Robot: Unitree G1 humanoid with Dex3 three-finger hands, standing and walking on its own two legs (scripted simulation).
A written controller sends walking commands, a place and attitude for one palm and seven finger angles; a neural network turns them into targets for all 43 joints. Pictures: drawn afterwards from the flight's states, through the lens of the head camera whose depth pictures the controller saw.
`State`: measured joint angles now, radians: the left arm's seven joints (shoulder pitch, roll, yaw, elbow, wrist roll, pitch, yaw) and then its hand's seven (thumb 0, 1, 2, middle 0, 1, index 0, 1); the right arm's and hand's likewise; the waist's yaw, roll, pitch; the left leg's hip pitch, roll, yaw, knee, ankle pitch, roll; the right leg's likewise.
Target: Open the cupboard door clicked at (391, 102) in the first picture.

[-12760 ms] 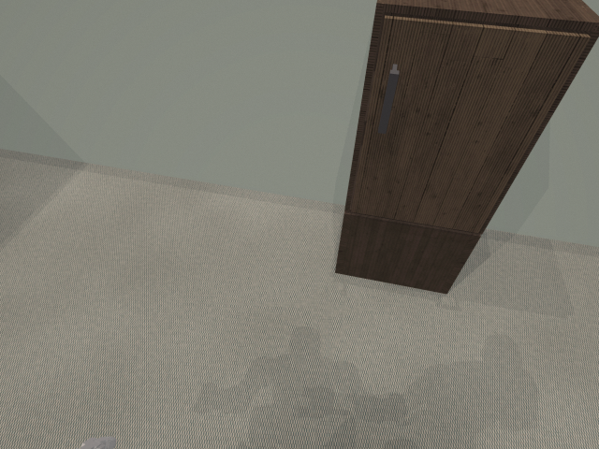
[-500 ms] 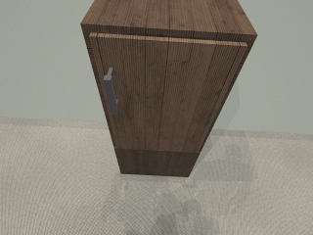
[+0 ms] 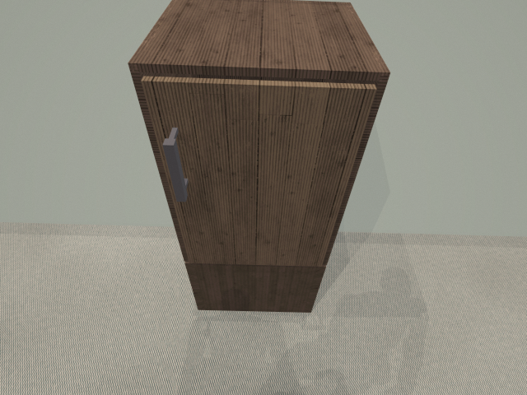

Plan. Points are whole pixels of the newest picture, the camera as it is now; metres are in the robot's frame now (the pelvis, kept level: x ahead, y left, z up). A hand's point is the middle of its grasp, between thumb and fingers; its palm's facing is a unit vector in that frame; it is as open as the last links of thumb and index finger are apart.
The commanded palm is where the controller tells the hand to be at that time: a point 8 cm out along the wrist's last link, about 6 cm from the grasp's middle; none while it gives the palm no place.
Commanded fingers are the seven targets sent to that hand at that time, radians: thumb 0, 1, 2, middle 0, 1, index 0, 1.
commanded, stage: look again from close up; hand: left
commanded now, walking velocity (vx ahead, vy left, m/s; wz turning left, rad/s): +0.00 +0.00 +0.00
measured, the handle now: (178, 166) +0.53 +0.20 +0.04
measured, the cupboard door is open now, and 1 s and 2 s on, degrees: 0 0 0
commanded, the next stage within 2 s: raise the hand with hooked fingers in 0.58 s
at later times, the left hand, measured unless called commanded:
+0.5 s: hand out of the picture +0.01 +0.18 -0.18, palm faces +0.02 -0.98 -0.20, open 7.4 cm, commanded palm none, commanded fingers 0.00 0.90 0.90 -0.20 -0.30 -0.20 -0.30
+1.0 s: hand (160, 346) +0.20 +0.16 -0.02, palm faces +0.03 -1.00 -0.01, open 8.0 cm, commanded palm +0.14 +0.24 -0.05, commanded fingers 0.00 0.50 0.73 -0.23 -0.56 -0.23 -0.56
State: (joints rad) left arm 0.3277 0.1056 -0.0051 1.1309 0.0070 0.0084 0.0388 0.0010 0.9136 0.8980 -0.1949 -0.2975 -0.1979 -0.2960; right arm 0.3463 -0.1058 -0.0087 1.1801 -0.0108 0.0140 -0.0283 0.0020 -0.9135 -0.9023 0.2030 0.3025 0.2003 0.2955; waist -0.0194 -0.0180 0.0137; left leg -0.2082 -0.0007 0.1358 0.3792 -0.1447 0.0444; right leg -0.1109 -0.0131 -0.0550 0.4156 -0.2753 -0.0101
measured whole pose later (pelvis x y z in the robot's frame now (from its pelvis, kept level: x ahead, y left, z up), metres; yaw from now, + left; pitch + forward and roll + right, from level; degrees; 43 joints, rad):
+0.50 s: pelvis +0.01 +0.01 -0.01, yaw +0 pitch -1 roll +0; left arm 0.32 0.14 -0.02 1.07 0.01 -0.02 0.04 0.00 0.91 0.90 -0.19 -0.30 -0.20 -0.30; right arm 0.30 -0.16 0.01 1.09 -0.02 -0.02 -0.02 0.02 -0.93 -0.90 0.20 0.30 0.20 0.30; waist -0.01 0.01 0.01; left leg -0.27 -0.01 0.13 0.50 -0.22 0.06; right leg -0.16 -0.03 -0.06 0.51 -0.34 0.00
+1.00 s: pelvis -0.01 -0.01 -0.06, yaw +3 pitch +9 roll +0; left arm 0.35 0.17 0.11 0.17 -0.22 -0.52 -0.25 0.01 0.74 0.82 -0.20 -0.42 -0.21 -0.41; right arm 0.18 -0.25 -0.05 0.62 0.01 -0.22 0.00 0.01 -0.91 -0.90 0.21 0.30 0.20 0.30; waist -0.02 -0.02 -0.15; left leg -0.73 0.01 0.08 0.93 -0.36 0.03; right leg -0.63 -0.01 -0.07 0.98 -0.51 -0.04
